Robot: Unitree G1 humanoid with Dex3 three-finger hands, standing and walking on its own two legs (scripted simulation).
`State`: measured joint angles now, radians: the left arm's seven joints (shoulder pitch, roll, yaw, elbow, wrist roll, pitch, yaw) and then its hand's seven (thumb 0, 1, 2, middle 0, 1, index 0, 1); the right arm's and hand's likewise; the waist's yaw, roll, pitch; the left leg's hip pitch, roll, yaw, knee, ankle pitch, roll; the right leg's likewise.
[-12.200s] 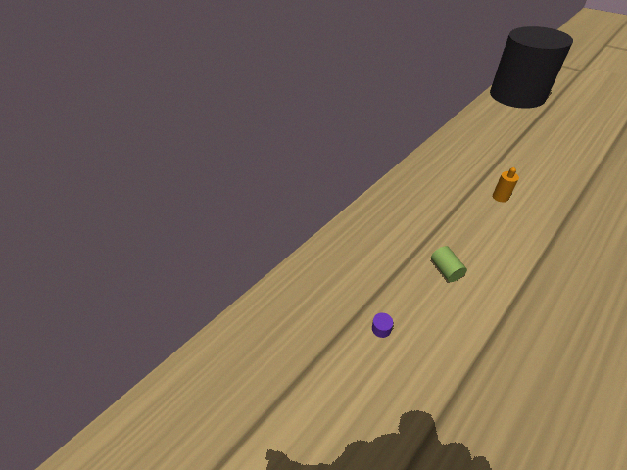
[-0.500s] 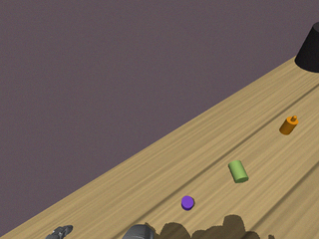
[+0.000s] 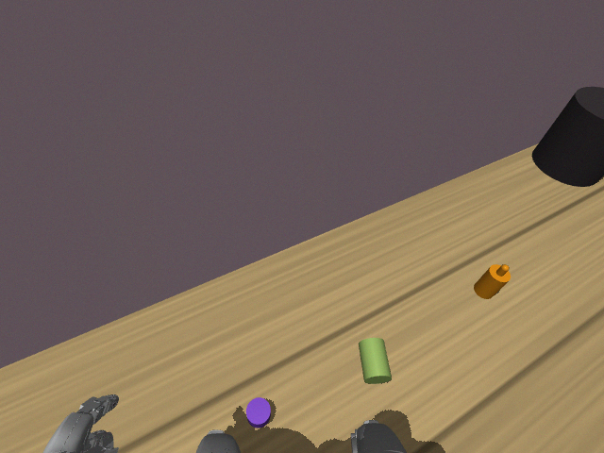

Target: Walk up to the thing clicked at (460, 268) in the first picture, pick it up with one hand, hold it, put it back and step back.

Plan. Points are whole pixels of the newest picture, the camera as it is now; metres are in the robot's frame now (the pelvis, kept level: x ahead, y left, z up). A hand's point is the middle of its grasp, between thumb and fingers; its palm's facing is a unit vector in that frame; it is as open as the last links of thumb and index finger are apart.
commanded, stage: walk up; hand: left
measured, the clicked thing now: (374, 360) +0.47 -0.27 -0.69
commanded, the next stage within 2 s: none
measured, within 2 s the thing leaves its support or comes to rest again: neither
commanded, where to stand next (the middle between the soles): +0.23 -0.67 m, yaw +22 degrees
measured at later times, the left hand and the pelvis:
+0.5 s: hand out of the picture +0.07 +0.06 -0.15, palm faces +0.11 -0.94 -0.33, open 7.4 cm; pelvis +0.07 -0.22 +0.01, yaw +11 degrees
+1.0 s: hand out of the picture +0.09 -0.21 -0.12, palm faces +0.23 -0.90 -0.37, open 7.4 cm; pelvis +0.12 -0.49 +0.01, yaw +18 degrees
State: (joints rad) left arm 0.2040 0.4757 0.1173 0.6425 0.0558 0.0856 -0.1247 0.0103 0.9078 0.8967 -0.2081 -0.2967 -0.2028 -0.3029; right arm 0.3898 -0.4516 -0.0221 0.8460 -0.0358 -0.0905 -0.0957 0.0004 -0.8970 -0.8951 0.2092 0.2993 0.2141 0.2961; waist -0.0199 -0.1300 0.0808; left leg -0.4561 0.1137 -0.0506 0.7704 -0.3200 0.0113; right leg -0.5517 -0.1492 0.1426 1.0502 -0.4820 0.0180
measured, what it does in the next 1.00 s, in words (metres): steps to the right, turning left: right foot, then left foot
